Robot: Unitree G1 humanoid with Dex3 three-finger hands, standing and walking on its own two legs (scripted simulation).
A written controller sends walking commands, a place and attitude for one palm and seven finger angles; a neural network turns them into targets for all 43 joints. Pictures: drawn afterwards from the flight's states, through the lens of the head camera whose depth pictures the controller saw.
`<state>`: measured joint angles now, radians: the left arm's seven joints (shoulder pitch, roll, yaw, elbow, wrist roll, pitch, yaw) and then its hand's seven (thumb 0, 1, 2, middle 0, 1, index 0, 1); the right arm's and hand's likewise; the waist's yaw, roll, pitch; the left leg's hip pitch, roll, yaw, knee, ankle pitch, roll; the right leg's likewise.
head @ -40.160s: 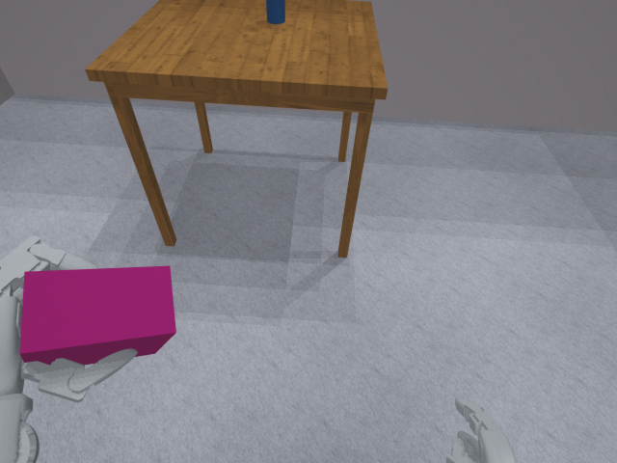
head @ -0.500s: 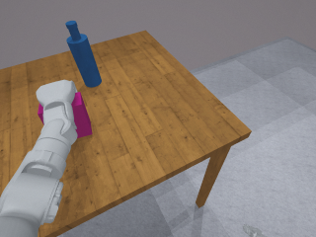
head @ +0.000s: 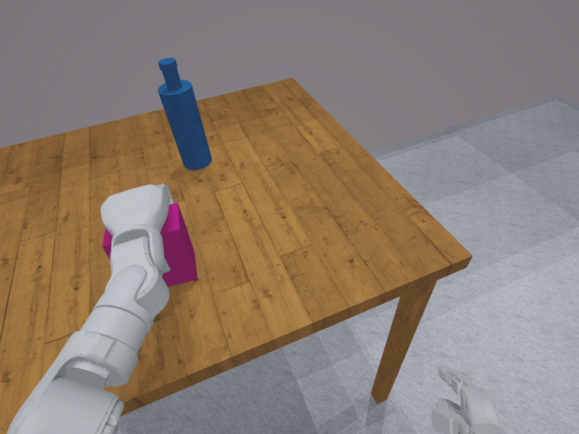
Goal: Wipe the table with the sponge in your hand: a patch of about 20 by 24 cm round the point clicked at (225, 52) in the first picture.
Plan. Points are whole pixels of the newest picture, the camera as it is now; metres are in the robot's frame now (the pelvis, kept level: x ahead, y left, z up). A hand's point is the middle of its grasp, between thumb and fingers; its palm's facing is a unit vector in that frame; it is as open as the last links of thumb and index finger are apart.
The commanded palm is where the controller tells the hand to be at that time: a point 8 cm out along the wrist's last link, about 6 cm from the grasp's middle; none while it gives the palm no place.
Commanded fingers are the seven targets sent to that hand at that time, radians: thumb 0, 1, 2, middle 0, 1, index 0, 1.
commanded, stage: wipe back along the middle lane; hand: left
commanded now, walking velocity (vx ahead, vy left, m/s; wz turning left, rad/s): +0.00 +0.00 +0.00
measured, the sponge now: (157, 257) +0.36 +0.25 +0.04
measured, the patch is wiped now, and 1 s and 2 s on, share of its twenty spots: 0.65 0.90 0.90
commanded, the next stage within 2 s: slide across to the third lane in 0.98 s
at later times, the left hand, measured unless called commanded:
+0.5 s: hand (148, 254) +0.34 +0.24 +0.09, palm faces +0.05 -0.06 -1.00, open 10.4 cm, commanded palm +0.29 +0.23 +0.13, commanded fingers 0.00 0.10 1.30 -1.20 -1.60 -1.20 -1.60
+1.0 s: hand (155, 277) +0.30 +0.22 +0.09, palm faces +0.07 -0.08 -0.99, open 10.4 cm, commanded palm +0.25 +0.20 +0.13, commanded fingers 0.00 0.10 1.30 -1.20 -1.60 -1.20 -1.60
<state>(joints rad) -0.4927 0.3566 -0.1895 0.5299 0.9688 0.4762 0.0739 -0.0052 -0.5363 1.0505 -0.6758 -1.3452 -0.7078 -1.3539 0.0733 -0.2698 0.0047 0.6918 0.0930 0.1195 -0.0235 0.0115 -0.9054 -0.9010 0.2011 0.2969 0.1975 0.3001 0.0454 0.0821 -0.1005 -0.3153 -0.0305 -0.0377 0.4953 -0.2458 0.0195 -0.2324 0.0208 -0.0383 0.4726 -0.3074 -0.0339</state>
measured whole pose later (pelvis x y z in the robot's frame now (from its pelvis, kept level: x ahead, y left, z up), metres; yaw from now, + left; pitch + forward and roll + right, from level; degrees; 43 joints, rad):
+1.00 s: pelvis -0.02 +0.00 +0.00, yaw -1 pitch +0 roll +0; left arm -0.23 0.31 -0.29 0.16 0.98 0.63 0.06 -0.01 -0.53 1.05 -0.66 -1.36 -0.69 -1.37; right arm 0.00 -0.24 0.04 0.66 0.09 0.12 0.00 0.01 -0.90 -0.90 0.20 0.30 0.20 0.30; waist 0.09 0.09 -0.10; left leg -0.28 -0.03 -0.03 0.53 -0.25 0.01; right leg -0.22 0.02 -0.03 0.54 -0.33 -0.04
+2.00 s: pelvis -0.03 -0.04 +0.00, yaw -2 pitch +0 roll +2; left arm -0.44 0.22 -0.37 0.39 0.92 0.68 0.09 -0.01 -0.54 1.05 -0.69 -1.33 -0.72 -1.33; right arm 0.00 -0.25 0.03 0.74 0.09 0.10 -0.01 0.01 -0.90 -0.90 0.20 0.30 0.20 0.30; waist 0.06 0.08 -0.10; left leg -0.27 0.00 -0.02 0.50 -0.23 -0.02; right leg -0.23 0.05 -0.02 0.56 -0.32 -0.08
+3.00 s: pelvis -0.01 +0.01 +0.00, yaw -1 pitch +7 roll -1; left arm -0.80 0.29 -0.21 0.92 0.97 0.49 0.14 0.00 -0.55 1.05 -0.69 -1.33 -0.72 -1.34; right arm 0.16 -0.26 0.00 0.77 0.08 0.12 -0.02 0.01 -0.90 -0.90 0.20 0.30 0.20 0.30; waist -0.02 0.06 -0.13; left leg -0.40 -0.02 -0.02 0.53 -0.24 0.02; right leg -0.33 0.03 -0.02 0.50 -0.29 -0.03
